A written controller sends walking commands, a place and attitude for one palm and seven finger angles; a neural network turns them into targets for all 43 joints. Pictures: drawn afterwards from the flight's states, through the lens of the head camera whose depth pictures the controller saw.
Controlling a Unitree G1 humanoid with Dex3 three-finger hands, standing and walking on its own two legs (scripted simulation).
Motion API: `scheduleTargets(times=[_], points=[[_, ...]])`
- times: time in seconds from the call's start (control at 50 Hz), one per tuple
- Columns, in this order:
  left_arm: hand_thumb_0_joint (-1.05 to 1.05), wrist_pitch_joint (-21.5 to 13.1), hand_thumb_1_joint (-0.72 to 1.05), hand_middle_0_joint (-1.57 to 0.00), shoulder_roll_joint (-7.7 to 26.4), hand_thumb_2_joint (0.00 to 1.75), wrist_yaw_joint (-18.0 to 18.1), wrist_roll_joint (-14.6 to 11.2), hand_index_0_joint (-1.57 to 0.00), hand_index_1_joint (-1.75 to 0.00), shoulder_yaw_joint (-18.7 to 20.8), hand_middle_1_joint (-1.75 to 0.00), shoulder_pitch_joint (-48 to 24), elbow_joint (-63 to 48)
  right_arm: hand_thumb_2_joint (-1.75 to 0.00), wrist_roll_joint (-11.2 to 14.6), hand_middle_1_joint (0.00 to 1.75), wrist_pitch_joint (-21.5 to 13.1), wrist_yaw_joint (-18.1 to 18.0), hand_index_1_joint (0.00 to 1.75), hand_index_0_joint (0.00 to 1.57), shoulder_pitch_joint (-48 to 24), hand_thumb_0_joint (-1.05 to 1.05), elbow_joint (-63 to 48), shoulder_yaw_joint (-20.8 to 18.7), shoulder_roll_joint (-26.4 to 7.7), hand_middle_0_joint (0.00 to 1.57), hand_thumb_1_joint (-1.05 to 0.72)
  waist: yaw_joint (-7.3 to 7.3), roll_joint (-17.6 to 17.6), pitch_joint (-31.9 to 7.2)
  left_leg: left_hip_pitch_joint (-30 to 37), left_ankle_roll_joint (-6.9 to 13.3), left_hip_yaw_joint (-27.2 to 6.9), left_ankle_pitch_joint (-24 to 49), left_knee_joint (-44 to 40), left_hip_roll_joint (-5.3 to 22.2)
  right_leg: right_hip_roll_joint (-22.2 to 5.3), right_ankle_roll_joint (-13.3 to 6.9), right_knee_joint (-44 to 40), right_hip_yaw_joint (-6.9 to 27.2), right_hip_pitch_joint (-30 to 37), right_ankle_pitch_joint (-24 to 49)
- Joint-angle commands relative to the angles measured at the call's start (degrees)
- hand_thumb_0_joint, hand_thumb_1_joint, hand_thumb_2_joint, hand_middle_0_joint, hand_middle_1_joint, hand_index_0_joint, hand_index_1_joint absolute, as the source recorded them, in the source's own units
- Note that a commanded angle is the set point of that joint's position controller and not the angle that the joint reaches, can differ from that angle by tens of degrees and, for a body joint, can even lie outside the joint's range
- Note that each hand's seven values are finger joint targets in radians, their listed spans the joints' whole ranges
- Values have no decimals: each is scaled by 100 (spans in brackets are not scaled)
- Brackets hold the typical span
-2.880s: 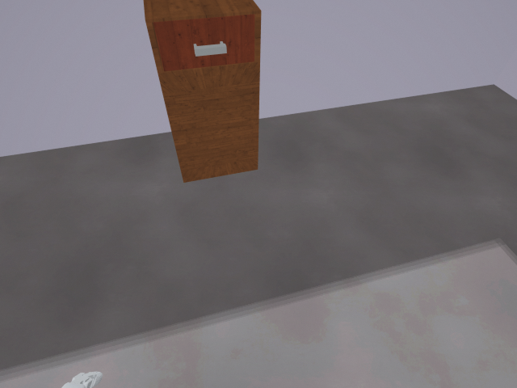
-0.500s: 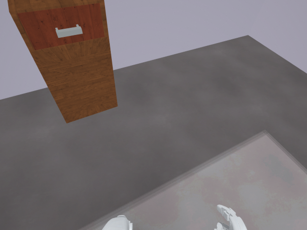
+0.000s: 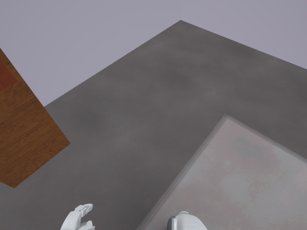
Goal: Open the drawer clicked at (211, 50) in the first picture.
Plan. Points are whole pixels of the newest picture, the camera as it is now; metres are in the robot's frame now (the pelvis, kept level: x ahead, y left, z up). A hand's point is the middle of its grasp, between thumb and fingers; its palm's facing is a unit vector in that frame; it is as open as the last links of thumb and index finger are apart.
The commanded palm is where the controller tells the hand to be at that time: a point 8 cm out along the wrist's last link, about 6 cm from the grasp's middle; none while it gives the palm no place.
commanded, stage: walk to a spot facing it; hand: left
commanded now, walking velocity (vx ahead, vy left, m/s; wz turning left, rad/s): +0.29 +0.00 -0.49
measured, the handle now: out of the picture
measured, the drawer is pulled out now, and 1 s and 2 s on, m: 0.00 0.00 0.00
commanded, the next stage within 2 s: turn to face it in 0.12 s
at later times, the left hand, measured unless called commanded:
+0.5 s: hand (96, 202) +0.23 +0.18 -0.18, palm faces +0.04 -0.98 -0.18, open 7.3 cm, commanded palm none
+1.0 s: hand (97, 176) +0.30 +0.18 -0.14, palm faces +0.25 -0.93 -0.28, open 7.4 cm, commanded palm none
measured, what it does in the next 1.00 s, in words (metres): walks ahead: right foot, then left foot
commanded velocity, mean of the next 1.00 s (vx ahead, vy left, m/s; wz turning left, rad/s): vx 0.05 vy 0.00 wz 0.42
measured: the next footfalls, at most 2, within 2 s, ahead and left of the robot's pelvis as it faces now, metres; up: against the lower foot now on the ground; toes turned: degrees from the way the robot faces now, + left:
right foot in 0.04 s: +0.16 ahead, -0.10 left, +0.00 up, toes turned -9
left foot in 0.48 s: +0.30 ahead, +0.10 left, +0.00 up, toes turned +5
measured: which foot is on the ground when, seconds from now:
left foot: down 0.00-0.02, up 0.04-0.46, down 0.48-0.96, up 0.98-1.00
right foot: up 0.00-0.02, down 0.04-0.50, up 0.52-0.94, down 0.96-1.00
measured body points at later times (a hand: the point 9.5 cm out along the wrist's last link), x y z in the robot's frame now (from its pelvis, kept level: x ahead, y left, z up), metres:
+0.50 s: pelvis +0.20 +0.00 +0.00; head +0.21 +0.02 +0.45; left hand +0.23 +0.24 -0.16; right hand +0.28 -0.23 -0.14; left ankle +0.27 +0.10 -0.73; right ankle +0.12 -0.10 -0.73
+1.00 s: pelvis +0.23 -0.04 +0.00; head +0.25 -0.06 +0.45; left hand +0.29 +0.23 -0.12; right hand +0.33 -0.29 -0.15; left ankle +0.25 +0.09 -0.71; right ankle +0.26 -0.16 -0.73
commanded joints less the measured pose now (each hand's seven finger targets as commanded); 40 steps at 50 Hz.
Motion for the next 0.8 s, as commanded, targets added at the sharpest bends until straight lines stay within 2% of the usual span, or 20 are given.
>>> scheduleTargets(times=[0.0, 0.02, 0.04, 0.06, 0.1, 0.12, 0.16, 0.26, 0.32, 0.38, 0.4, 0.42, 0.44, 0.46, 0.48, 0.5, 0.52, 0.56, 0.62, 0.78], points=[[0, -342, 90, -20, 1194, 90, 141, 33, -20, -30, 290, -30, 2046, 153, -90, 173, 30, -81, 69, 30, 20, -70, 0, -530, -176, -898, 20, -90, 1296, -385, -1691, -2161, 264, -229, 3837, 3589, 823, -513, -719, -989, 905, 4061, 415], [0, -351, 90, -20, 1779, 90, 227, -78, -20, -30, 417, -30, 2545, 246, -90, 216, 30, -117, 33, 30, 20, -253, 0, -818, -118, -523, 20, -90, 1294, -1219, -2141, -3918, -59, -762, -790, 5509, -167, -2209, -1532, -1500, 3828, 4965, 1826], [0, -312, 90, -20, 1868, 90, 284, -173, -20, -30, 429, -30, 2372, 224, -90, 208, 30, -115, -12, 30, 20, -751, 0, -892, -147, -660, 20, -90, 1303, -597, -1951, -4251, 70, -1698, -672, 5926, 36, -2251, -1670, -1809, 3757, 4474, 1835], [0, -304, 90, -20, 1613, 90, 300, -166, -20, -30, 343, -30, 1869, 69, -90, 180, 30, -98, -15, 30, 20, -941, 0, -944, -170, -616, 20, -90, 1060, -406, -1388, -4420, 54, -1953, -107, 5991, 210, -2033, -1496, -1955, 3383, 3801, 1470], [0, -374, 90, -20, 1053, 90, 355, -141, -20, -30, 186, -30, 1113, -42, -90, 77, 30, 49, 2, 30, 20, -881, 0, -769, -170, -550, 20, -90, 573, -10, -607, -3764, 29, -2069, 522, 5173, 493, -1471, -1048, -2251, 2249, 2041, 1387], [0, -420, 90, -20, 938, 90, 362, -103, -20, -30, 144, -30, 939, -52, -90, 51, 30, 122, 4, 30, 20, -637, 0, -656, -148, -447, 20, -90, 374, -227, -523, -3501, -11, -2022, 600, 4853, 471, -1297, -925, -2332, 1887, 1592, 1615], [0, -464, 90, -20, 857, 90, 358, -67, -20, -30, 124, -30, 869, -23, -90, 41, 30, 210, 11, 30, 20, -353, 0, -560, -139, -376, 20, -90, 168, -479, -601, -3293, -89, -1939, 736, 4335, 372, -1023, -851, -2318, 1461, 1336, 1872], [0, -502, 90, -20, 644, 90, 375, -97, -20, -30, 32, -30, 1106, 187, -90, 73, 30, 246, 68, 30, 20, -767, 0, -591, -78, -223, 20, -90, 232, -654, -658, -3234, -89, -1832, 1206, 3109, 209, -804, -785, -2243, 1099, 1568, 2496], [0, -481, 90, -20, 637, 90, 414, -89, -20, -30, -25, -30, 1286, 363, -90, 124, 30, 210, 96, 30, 20, -1249, 0, -629, -23, -163, 20, -90, 422, -658, -527, -2931, -4, -1765, 1263, 2179, 5, -920, -667, -2127, 920, 1866, 2817], [0, -409, 90, -20, 646, 90, 462, -91, -20, -30, -54, -30, 1397, 479, -90, 135, 30, 183, 91, 30, 20, -1540, 0, -636, 13, -193, 20, -90, 519, -762, -347, -2584, 119, -1747, 1328, 1434, -164, -1012, -493, -1906, 759, 2136, 3002], [0, -370, 90, -20, 658, 90, 481, -89, -20, -30, -44, -30, 1422, 502, -90, 126, 30, 180, 92, 30, 20, -1510, 0, -624, -3, -245, 20, -90, 507, -661, -295, -2355, 147, -1718, 1503, 1148, -217, -1018, -402, -1695, 681, 2146, 3001], [0, -340, 90, -20, 687, 90, 508, -101, -20, -30, -30, -30, 1408, 481, -90, 102, 30, 179, 90, 30, 20, -1254, 0, -566, -24, -360, 20, -90, 374, -499, -414, -1991, 192, -1742, 1854, 668, -274, -963, -262, -1210, 539, 2256, 3046], [0, -298, 90, -20, 677, 90, 514, -125, -20, -30, -16, -30, 1494, 456, -90, 81, 30, 177, 83, 30, 20, -940, 0, -491, -80, -607, 20, -90, 275, -58, -666, -1262, 310, -1940, 3121, 398, -118, -814, -39, -453, 324, 1953, 2558], [0, -259, 90, -20, 523, 90, 514, -181, -20, -30, -12, -30, 1703, 366, -90, 27, 30, 185, 61, 30, 20, -669, 0, -520, -173, -1046, 20, -90, 232, 989, -976, -407, 857, -3102, 4948, 344, 849, -313, 307, 562, -49, 1027, 879], [0, -249, 90, -20, 405, 90, 516, -195, -20, -30, -72, -30, 1756, 238, -90, 72, 30, 234, 16, 30, 20, -435, 0, -524, -208, -1314, 20, -90, 215, 1858, -1199, -133, 1585, -4311, 6092, -163, 1728, 181, 529, 2025, 37, 361, -2369], [0, -186, 90, -20, 529, 90, 552, -171, -20, -30, -54, -30, 1440, 167, -90, 93, 30, 270, -40, 30, 20, -503, 0, -503, -208, -1338, 20, -90, 178, 1571, -1138, -487, 1760, -4457, 5300, -331, 1729, 61, 498, 2633, 588, 189, -2479], [0, -175, 90, -20, 568, 90, 528, -139, -20, -30, 6, -30, 1138, 92, -90, 83, 30, 284, -53, 30, 20, -730, 0, -604, -229, -1236, 20, -90, 179, 1093, -920, -733, 1740, -4375, 4510, -362, 1548, -44, 495, 2898, 706, -144, -2235], [0, -143, 90, -20, 491, 90, 454, -116, -20, -30, 57, -30, 1037, 47, -90, 76, 30, 272, -50, 30, 20, -1251, 0, -803, -202, -1041, 20, -90, 379, 673, -776, -1189, 1434, -3732, 3704, -475, 1065, -173, 539, 2667, 768, -65, -1610], [0, -38, 90, -20, 427, 90, 427, -101, -20, -30, 95, -30, 1154, 31, -90, 92, 30, 274, -33, 30, 20, -1399, 0, -947, -251, -1035, 20, -90, 429, 744, -919, -1436, 1273, -3406, 3136, -640, 721, -151, 624, 2280, 675, 184, -1138], [0, 27, 90, -20, 430, 90, 435, -125, -20, -30, 138, -30, 681, -404, -90, 55, 30, 391, 19, 30, 20, -1328, 0, -1104, -447, -1289, 20, -90, 279, 904, -864, -1547, 1322, -3970, 2580, -541, 576, 52, 676, 1064, 655, 402, -1157]])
